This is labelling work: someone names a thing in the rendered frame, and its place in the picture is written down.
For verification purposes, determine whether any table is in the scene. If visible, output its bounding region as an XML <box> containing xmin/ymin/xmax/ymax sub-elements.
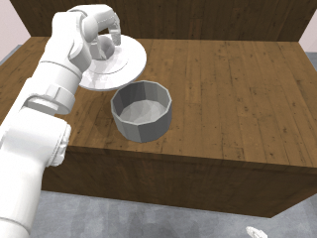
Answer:
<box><xmin>0</xmin><ymin>0</ymin><xmax>317</xmax><ymax>218</ymax></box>

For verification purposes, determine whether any lid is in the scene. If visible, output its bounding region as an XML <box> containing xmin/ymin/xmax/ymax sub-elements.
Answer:
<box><xmin>78</xmin><ymin>34</ymin><xmax>147</xmax><ymax>91</ymax></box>

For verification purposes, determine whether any pot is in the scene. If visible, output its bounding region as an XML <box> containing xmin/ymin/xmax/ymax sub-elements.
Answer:
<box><xmin>110</xmin><ymin>80</ymin><xmax>172</xmax><ymax>143</ymax></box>

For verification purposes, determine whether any left robot upper arm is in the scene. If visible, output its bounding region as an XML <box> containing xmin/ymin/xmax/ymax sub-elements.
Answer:
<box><xmin>0</xmin><ymin>106</ymin><xmax>71</xmax><ymax>238</ymax></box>

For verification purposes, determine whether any robot left hand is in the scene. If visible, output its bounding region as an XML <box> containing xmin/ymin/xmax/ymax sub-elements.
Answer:
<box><xmin>73</xmin><ymin>4</ymin><xmax>122</xmax><ymax>61</ymax></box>

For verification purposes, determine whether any robot left forearm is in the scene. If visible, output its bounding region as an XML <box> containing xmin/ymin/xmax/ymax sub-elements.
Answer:
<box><xmin>0</xmin><ymin>7</ymin><xmax>99</xmax><ymax>150</ymax></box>

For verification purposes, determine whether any robot right hand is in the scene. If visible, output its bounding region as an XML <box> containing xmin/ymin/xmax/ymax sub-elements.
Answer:
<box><xmin>246</xmin><ymin>226</ymin><xmax>267</xmax><ymax>238</ymax></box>

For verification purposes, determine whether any knob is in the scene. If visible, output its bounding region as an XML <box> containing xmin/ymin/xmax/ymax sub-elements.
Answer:
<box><xmin>98</xmin><ymin>35</ymin><xmax>115</xmax><ymax>59</ymax></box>

